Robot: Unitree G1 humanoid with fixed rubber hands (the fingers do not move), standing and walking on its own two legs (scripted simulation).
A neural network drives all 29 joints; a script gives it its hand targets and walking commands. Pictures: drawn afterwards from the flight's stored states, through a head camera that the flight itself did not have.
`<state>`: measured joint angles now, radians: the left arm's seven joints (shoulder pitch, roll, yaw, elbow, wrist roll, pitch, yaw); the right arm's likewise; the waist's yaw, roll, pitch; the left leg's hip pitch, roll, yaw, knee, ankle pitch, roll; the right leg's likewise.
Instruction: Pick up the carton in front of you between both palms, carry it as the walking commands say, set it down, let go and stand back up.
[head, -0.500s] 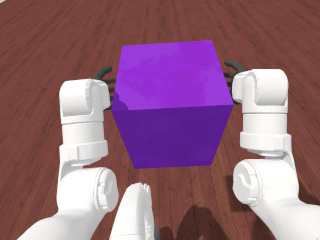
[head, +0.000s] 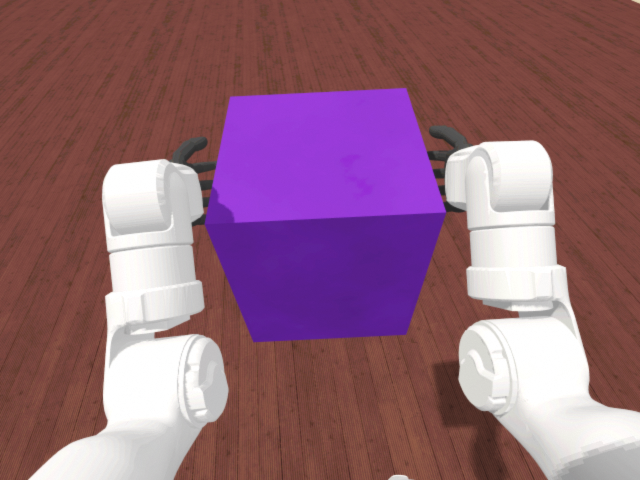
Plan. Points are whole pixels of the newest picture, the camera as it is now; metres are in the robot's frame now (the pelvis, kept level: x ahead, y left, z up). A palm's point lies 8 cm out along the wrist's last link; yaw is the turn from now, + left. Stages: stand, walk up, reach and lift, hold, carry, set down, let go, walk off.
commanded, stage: carry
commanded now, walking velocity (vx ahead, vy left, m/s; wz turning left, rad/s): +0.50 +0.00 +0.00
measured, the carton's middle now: (324, 224) +0.40 +0.00 +0.14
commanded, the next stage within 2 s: none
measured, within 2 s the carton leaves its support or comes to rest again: neither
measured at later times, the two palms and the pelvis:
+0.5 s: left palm (208, 148) +0.63 +0.19 +0.11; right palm (378, 134) +0.64 -0.11 +0.11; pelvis +0.29 +0.03 +0.00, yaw +1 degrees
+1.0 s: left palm (223, 111) +0.76 +0.17 +0.11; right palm (373, 105) +0.77 -0.12 +0.11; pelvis +0.50 +0.02 +0.01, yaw +2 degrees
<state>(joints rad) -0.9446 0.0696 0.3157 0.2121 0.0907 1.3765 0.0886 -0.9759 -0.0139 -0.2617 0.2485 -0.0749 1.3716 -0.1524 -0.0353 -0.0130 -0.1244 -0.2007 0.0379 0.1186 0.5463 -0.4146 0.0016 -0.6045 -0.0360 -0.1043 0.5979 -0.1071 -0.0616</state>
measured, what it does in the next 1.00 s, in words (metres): walks ahead: right foot, then left foot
